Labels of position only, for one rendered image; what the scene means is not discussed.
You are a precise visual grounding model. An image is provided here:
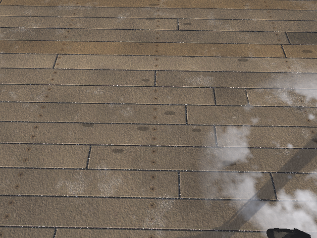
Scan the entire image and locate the robot right hand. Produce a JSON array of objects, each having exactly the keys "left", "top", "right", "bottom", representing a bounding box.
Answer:
[{"left": 266, "top": 228, "right": 311, "bottom": 238}]

